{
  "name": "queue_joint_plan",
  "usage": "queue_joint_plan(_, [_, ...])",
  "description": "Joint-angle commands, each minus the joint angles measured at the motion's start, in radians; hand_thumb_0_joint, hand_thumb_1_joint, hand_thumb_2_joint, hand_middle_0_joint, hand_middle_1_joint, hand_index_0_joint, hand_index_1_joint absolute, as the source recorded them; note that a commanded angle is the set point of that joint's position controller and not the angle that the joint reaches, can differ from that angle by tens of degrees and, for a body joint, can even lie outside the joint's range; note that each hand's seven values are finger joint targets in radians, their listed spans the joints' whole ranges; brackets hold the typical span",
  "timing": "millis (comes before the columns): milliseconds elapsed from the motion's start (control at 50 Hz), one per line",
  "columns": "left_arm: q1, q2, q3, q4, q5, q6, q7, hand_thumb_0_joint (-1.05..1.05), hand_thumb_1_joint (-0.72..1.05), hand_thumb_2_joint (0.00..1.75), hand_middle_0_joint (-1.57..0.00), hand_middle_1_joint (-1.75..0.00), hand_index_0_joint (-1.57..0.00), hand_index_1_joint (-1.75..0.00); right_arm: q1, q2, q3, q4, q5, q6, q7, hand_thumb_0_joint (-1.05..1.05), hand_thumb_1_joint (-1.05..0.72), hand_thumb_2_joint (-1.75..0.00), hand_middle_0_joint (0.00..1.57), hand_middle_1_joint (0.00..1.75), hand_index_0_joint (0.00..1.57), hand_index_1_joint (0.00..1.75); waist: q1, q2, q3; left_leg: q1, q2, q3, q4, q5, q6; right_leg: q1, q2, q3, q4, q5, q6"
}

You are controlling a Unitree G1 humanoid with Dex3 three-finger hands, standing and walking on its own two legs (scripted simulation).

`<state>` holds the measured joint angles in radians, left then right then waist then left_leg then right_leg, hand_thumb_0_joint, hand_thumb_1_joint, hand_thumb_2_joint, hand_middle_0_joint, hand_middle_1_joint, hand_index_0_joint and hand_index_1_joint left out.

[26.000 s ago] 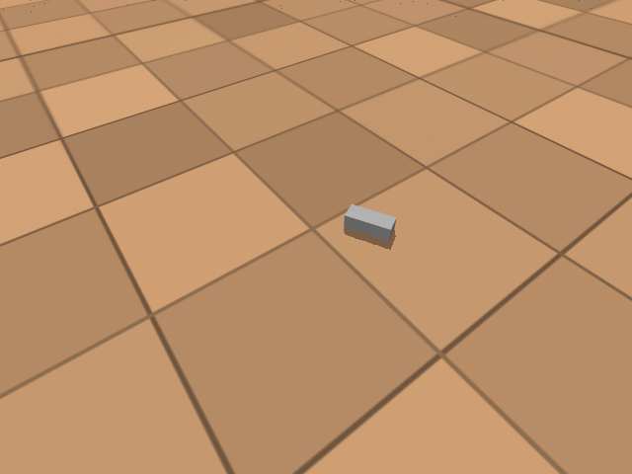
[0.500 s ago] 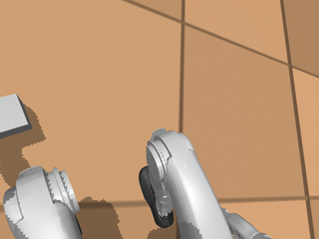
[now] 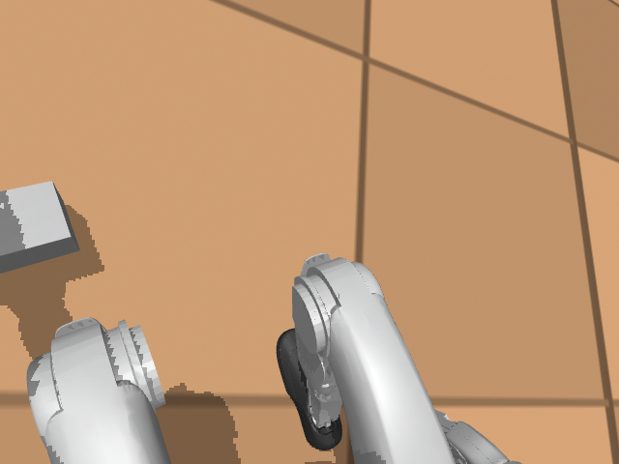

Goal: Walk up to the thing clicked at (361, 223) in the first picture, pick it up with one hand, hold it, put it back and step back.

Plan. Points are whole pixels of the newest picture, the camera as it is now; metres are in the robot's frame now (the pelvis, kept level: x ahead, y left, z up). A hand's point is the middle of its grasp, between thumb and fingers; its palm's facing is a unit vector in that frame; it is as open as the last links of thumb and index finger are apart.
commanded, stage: withdraw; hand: left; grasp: from above
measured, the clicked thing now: out of the picture +0.43 +0.32 -0.26
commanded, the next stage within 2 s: home in 0.72 s
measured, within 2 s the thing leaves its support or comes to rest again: neither
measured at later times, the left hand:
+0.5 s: hand out of the picture +0.39 +0.31 -0.06, palm faces -0.56 -0.16 -0.81, open 14.1 cm
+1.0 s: hand out of the picture +0.43 +0.35 -0.08, palm faces -0.35 -0.13 -0.93, open 13.6 cm
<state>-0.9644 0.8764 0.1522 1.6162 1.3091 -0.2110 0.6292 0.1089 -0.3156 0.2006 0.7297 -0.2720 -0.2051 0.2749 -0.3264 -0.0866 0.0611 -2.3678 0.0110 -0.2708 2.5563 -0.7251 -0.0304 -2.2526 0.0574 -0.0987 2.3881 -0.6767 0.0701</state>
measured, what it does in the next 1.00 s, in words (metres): stands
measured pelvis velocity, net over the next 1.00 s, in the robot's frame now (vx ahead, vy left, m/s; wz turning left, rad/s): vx -0.01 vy -0.01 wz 0.11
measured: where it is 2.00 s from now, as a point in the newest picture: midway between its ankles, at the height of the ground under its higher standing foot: (240, 449)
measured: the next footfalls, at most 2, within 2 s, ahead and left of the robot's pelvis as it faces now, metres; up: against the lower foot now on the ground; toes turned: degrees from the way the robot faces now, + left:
none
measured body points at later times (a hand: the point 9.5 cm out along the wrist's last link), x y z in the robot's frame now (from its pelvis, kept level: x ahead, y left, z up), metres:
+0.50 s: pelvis -0.02 -0.02 +0.08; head +0.19 +0.06 +0.47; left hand +0.41 +0.32 -0.02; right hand +0.12 -0.28 -0.03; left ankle +0.06 +0.13 -0.27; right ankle +0.11 -0.14 -0.27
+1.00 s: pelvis -0.01 -0.01 +0.05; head +0.21 +0.07 +0.43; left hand +0.45 +0.35 -0.03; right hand +0.06 -0.25 -0.07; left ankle +0.06 +0.13 -0.27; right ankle +0.11 -0.14 -0.27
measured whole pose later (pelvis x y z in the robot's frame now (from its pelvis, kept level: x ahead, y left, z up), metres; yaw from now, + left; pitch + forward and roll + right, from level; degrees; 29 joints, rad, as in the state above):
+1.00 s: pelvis -0.01 -0.01 +0.05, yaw +6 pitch +35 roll -8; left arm -0.95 0.70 0.08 1.35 1.14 -0.09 0.34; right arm 0.20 -0.22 0.05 0.75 -0.13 -0.02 0.13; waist -0.22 0.05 -0.10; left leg -2.30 0.01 -0.14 2.35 -0.67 -0.01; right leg -2.21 0.01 -0.01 2.26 -0.67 0.07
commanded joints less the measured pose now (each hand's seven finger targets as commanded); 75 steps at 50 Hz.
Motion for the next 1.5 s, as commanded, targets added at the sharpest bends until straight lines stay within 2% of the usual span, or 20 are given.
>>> queue_joint_plan(0, [-0.222, 0.234, 0.045, -0.326, -0.064, 0.056, 0.026, 0.0, -0.56, 1.01, -0.06, -1.01, -0.06, -1.01, 0.147, -0.283, -0.148, -0.012, 0.042, 0.012, 0.003, 0.0, -0.9, -0.9, 0.2, 0.3, 0.2, 0.3, 0.075, 0.681, -0.819, 0.651, 0.014, 0.175, -0.333, 0.303, 0.005, 0.302, 0.018, -0.135, -0.164, 0.31, -0.105])
queue_joint_plan(20, [-0.239, 0.199, 0.023, -0.368, -0.075, 0.069, 0.009, 0.0, -0.56, 1.01, -0.06, -1.01, -0.06, -1.02, 0.152, -0.275, -0.158, -0.006, 0.049, 0.017, 0.008, 0.0, -0.9, -0.9, 0.2, 0.3, 0.2, 0.3, 0.068, 0.672, -0.82, 0.653, 0.014, 0.177, -0.345, 0.289, 0.006, 0.291, 0.017, -0.13, -0.171, 0.3, -0.107])
queue_joint_plan(60, [-0.239, 0.194, 0.027, -0.488, -0.1, 0.101, -0.036, 0.0, -0.56, 1.02, -0.07, -1.02, -0.06, -1.02, 0.152, -0.281, -0.2, -0.016, 0.095, 0.046, 0.002, 0.0, -0.9, -0.9, 0.2, 0.3, 0.2, 0.3, 0.109, 0.684, -0.912, 0.701, 0.01, 0.184, -0.39, 0.3, 0.007, 0.295, 0.011, -0.108, -0.199, 0.3, -0.113])
queue_joint_plan(100, [-0.217, 0.126, -0.015, -0.529, -0.134, 0.135, -0.098, 0.0, -0.57, 1.03, -0.07, -1.02, -0.06, -1.04, 0.17, -0.265, -0.227, -0.011, 0.13, 0.076, -0.005, 0.0, -0.91, -0.91, 0.2, 0.3, 0.2, 0.3, 0.121, 0.632, -0.925, 0.685, 0.009, 0.199, -0.414, 0.279, 0.021, 0.319, 0.011, -0.082, -0.249, 0.288, -0.11])
queue_joint_plan(220, [-0.186, -0.085, -0.165, -0.455, -0.221, 0.186, -0.335, 0.0, -0.57, 1.05, -0.07, -1.04, -0.05, -1.06, 0.238, -0.234, -0.271, -0.007, 0.175, 0.152, -0.048, 0.0, -0.91, -0.91, 0.2, 0.3, 0.2, 0.3, 0.068, 0.314, -0.728, 0.566, 0.0, 0.181, -0.491, 0.173, 0.05, 0.35, 0.004, -0.052, -0.371, 0.193, -0.107])
queue_joint_plan(300, [-0.166, -0.126, -0.225, -0.422, -0.26, 0.158, -0.465, 0.0, -0.55, 1.05, -0.07, -1.04, -0.06, -1.06, 0.216, -0.213, -0.257, -0.046, 0.196, 0.18, -0.097, 0.0, -0.91, -0.91, 0.2, 0.3, 0.2, 0.3, 0.073, 0.188, -0.639, 0.505, -0.014, 0.199, -0.531, 0.11, 0.064, 0.418, -0.003, -0.027, -0.439, 0.126, -0.105])
queue_joint_plan(360, [-0.167, -0.087, -0.213, -0.388, -0.255, 0.108, -0.507, 0.0, -0.55, 1.04, -0.07, -1.04, -0.06, -1.06, 0.21, -0.21, -0.236, -0.07, 0.193, 0.193, -0.139, 0.0, -0.9, -0.9, 0.2, 0.3, 0.2, 0.3, 0.074, 0.098, -0.561, 0.434, -0.027, 0.228, -0.513, 0.094, 0.074, 0.461, -0.011, -0.006, -0.489, 0.08, -0.106])
queue_joint_plan(440, [-0.263, 0.018, -0.161, -0.414, -0.199, -0.003, -0.467, 0.0, -0.55, 1.04, -0.08, -1.03, -0.07, -1.05, 0.19, -0.192, -0.202, -0.071, 0.179, 0.199, -0.171, 0.0, -0.91, -0.91, 0.2, 0.3, 0.2, 0.3, 0.103, 0.131, -0.633, 0.443, -0.027, 0.245, -0.475, 0.125, 0.074, 0.471, -0.016, 0.01, -0.457, 0.1, -0.108])
queue_joint_plan(540, [-0.347, 0.095, -0.107, -0.322, -0.057, -0.104, -0.296, 0.0, -0.56, 1.04, -0.07, -1.03, -0.06, -1.04, 0.168, -0.193, -0.17, -0.066, 0.141, 0.207, -0.174, 0.0, -0.9, -0.9, 0.2, 0.3, 0.2, 0.3, 0.084, 0.286, -0.706, 0.507, -0.023, 0.242, -0.424, 0.151, 0.054, 0.388, -0.01, 0.008, -0.374, 0.123, -0.106])
queue_joint_plan(620, [-0.419, 0.178, -0.031, -0.269, 0.011, -0.109, -0.16, 0.0, -0.57, 1.03, -0.07, -1.03, -0.07, -1.04, 0.187, -0.211, -0.166, -0.047, 0.108, 0.201, -0.174, 0.0, -0.91, -0.9, 0.2, 0.3, 0.2, 0.3, 0.087, 0.413, -0.762, 0.581, -0.027, 0.24, -0.435, 0.151, 0.039, 0.334, -0.014, -0.01, -0.341, 0.109, -0.113])
queue_joint_plan(720, [-0.448, 0.204, 0.009, -0.33, 0.013, -0.02, -0.076, 0.0, -0.58, 1.02, -0.07, -1.02, -0.06, -1.02, 0.188, -0.217, -0.206, -0.024, 0.086, 0.179, -0.174, 0.0, -0.91, -0.9, 0.2, 0.3, 0.2, 0.3, 0.083, 0.529, -0.832, 0.651, -0.021, 0.246, -0.449, 0.109, 0.027, 0.277, -0.022, -0.026, -0.31, 0.079, -0.119])
queue_joint_plan(800, [-0.459, 0.13, -0.038, -0.382, -0.065, 0.057, -0.111, 0.0, -0.56, 1.01, -0.06, -1.01, -0.06, -1.01, 0.211, -0.219, -0.226, -0.006, 0.101, 0.162, -0.169, 0.0, -0.9, -0.9, 0.2, 0.3, 0.2, 0.3, 0.078, 0.523, -0.898, 0.653, -0.02, 0.253, -0.456, 0.101, 0.037, 0.283, -0.023, -0.033, -0.339, 0.095, -0.114])
queue_joint_plan(840, [-0.378, 0.087, -0.071, -0.311, -0.098, 0.089, -0.156, 0.0, -0.42, 0.92, -0.22, -0.85, -0.2, -0.85, 0.239, -0.214, -0.228, 0.006, 0.114, 0.159, -0.167, 0.0, -0.89, -0.89, 0.2, 0.3, 0.2, 0.3, 0.073, 0.455, -0.868, 0.626, -0.021, 0.25, -0.458, 0.124, 0.043, 0.307, -0.018, -0.044, -0.349, 0.13, -0.111])
queue_joint_plan(880, [-0.334, 0.125, -0.048, -0.357, -0.139, 0.114, -0.203, 0.0, -0.36, 0.91, -0.22, -0.74, -0.2, -0.76, 0.268, -0.218, -0.241, 0.003, 0.133, 0.161, -0.167, 0.0, -0.89, -0.89, 0.2, 0.3, 0.2, 0.3, 0.106, 0.422, -0.919, 0.649, -0.02, 0.246, -0.468, 0.185, 0.046, 0.361, -0.02, -0.046, -0.349, 0.182, -0.11])
queue_joint_plan(940, [-0.227, 0.086, -0.045, -0.424, -0.213, 0.144, -0.289, 0.0, -0.13, 0.89, -0.21, -0.63, -0.2, -0.65, 0.292, -0.205, -0.255, -0.014, 0.163, 0.174, -0.163, 0.0, -0.89, -0.9, 0.2, 0.3, 0.2, 0.3, 0.144, 0.395, -0.954, 0.709, -0.022, 0.24, -0.512, 0.263, 0.044, 0.435, -0.023, -0.04, -0.366, 0.239, -0.111])
queue_joint_plan(1040, [0.019, 0.022, -0.024, -0.673, -0.367, 0.17, -0.446, 0.0, 0.27, 0.82, -0.19, -0.43, -0.18, -0.44, 0.284, -0.198, -0.277, -0.081, 0.218, 0.208, -0.169, 0.0, -0.9, -0.9, 0.2, 0.3, 0.2, 0.3, 0.196, 0.322, -0.926, 0.74, -0.022, 0.225, -0.612, 0.286, 0.05, 0.546, -0.028, -0.023, -0.458, 0.256, -0.106])
queue_joint_plan(1160, [0.3, -0.116, -0.031, -1.084, -0.617, 0.217, -0.577, 0.0, 0.69, 0.81, -0.18, -0.29, -0.18, -0.29, 0.199, -0.163, -0.289, -0.166, 0.256, 0.224, -0.197, 0.0, -0.9, -0.9, 0.2, 0.3, 0.2, 0.3, 0.216, 0.211, -0.849, 0.78, -0.012, 0.206, -0.744, 0.212, 0.06, 0.657, -0.029, 0.0, -0.612, 0.208, -0.103])
queue_joint_plan(1220, [0.355, -0.147, -0.03, -1.257, -0.703, 0.227, -0.592, 0.0, 0.9, 0.9, -0.2, -0.3, -0.2, -0.3, 0.163, -0.149, -0.299, -0.188, 0.267, 0.215, -0.22, 0.0, -0.9, -0.9, 0.2, 0.3, 0.2, 0.3, 0.231, 0.248, -0.82, 0.891, -0.002, 0.183, -0.827, 0.179, 0.048, 0.662, -0.039, 0.009, -0.67, 0.169, -0.108])
queue_joint_plan(1360, [0.548, -0.256, -0.051, -1.457, -0.856, 0.301, -0.565, 0.0, 0.9, 0.9, -0.2, -0.3, -0.2, -0.3, 0.082, -0.122, -0.29, -0.223, 0.29, 0.169, -0.266, 0.0, -0.9, -0.9, 0.2, 0.3, 0.2, 0.3, 0.249, 0.304, -0.756, 1.093, 0.014, 0.165, -1.038, 0.096, 0.037, 0.778, -0.049, 0.025, -0.815, 0.121, -0.097])
queue_joint_plan(1480, [0.766, -0.349, -0.079, -1.519, -1.023, 0.397, -0.555, 0.0, 0.9, 0.9, -0.2, -0.3, -0.2, -0.3, 0.016, -0.101, -0.271, -0.254, 0.305, 0.118, -0.306, 0.0, -0.9, -0.9, 0.2, 0.3, 0.2, 0.3, 0.237, 0.232, -0.629, 1.185, 0.006, 0.17, -1.171, 0.039, 0.043, 0.922, -0.048, 0.047, -0.994, 0.069, -0.089])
